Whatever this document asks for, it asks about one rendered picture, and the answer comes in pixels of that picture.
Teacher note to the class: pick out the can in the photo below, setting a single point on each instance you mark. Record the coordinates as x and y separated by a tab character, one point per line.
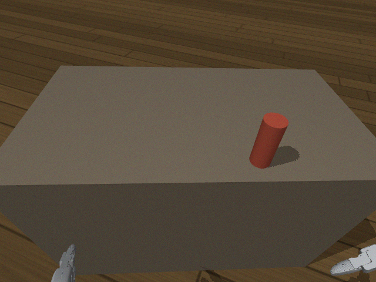
271	131

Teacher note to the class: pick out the right robot hand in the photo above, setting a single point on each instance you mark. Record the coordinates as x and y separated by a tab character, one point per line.
366	262

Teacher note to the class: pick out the left robot hand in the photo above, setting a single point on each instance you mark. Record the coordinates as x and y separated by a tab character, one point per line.
67	270

